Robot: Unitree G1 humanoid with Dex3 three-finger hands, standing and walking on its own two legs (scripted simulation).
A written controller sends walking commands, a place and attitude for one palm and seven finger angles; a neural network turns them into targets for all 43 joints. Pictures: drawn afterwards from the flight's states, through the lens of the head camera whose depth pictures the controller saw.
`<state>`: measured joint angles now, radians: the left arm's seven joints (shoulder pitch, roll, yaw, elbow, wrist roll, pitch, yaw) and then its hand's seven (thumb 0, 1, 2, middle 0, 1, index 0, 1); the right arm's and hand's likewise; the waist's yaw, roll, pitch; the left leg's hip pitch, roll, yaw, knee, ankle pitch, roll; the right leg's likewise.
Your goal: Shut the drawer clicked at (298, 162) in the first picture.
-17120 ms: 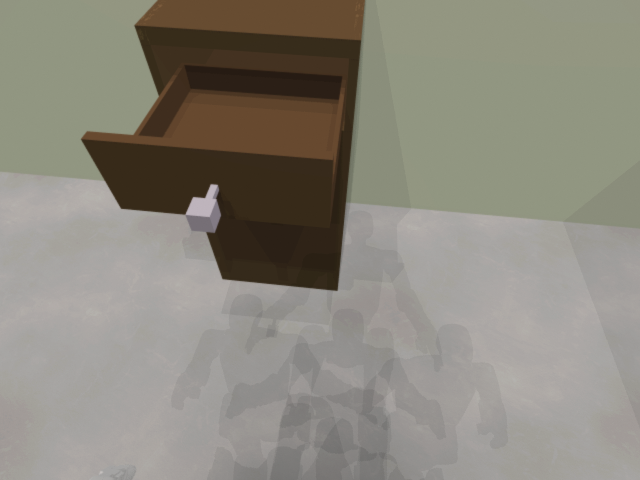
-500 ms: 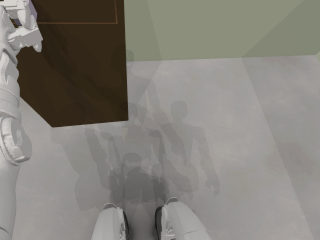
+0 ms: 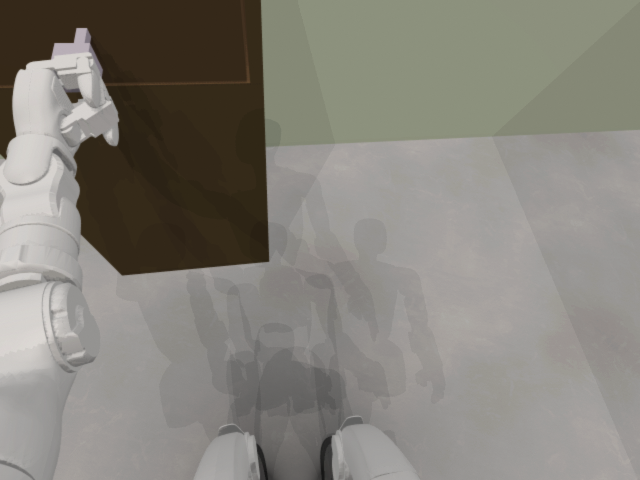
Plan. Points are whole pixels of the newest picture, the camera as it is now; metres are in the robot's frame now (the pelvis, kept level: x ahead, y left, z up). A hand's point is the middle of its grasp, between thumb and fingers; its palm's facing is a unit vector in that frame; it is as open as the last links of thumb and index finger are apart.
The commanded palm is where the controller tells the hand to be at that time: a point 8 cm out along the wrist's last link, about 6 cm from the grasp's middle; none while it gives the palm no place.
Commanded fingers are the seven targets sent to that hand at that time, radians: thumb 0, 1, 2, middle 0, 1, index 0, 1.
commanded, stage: pull the fist back off the drawer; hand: left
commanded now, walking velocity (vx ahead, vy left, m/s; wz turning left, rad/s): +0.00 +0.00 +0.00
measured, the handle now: (79, 56) +0.62 +0.23 +0.09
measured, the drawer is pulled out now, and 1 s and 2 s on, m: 0.00 0.00 0.00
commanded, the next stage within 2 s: draw the hand back to the body in 0.06 s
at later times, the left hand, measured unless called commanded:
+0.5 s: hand (55, 159) +0.44 +0.21 +0.13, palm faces +0.06 -1.00 -0.03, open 3.3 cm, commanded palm +0.40 +0.26 +0.14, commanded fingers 0.00 0.90 0.90 -1.40 -1.60 -1.40 -1.60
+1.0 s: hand out of the picture +0.29 +0.22 +0.18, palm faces +0.33 -0.90 -0.28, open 3.3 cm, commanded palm +0.24 +0.26 +0.20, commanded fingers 0.00 0.90 0.90 -1.40 -1.60 -1.40 -1.60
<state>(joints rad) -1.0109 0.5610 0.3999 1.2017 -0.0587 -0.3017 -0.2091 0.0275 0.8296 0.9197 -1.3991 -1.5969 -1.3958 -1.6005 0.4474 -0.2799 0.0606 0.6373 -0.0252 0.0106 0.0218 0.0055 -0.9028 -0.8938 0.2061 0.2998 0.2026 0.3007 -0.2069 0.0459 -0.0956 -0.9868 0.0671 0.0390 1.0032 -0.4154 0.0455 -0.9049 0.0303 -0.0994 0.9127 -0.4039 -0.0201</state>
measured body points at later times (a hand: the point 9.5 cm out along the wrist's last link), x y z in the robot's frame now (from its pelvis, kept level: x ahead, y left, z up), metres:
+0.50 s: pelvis +0.05 +0.00 +0.04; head +0.11 +0.00 +0.48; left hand +0.43 +0.27 +0.13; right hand +0.13 -0.26 -0.08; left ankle +0.03 +0.09 -0.67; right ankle +0.01 -0.12 -0.67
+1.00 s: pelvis +0.03 -0.01 +0.07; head +0.02 -0.04 +0.52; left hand +0.27 +0.27 +0.20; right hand +0.22 -0.23 -0.03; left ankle +0.03 +0.09 -0.67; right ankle +0.01 -0.12 -0.67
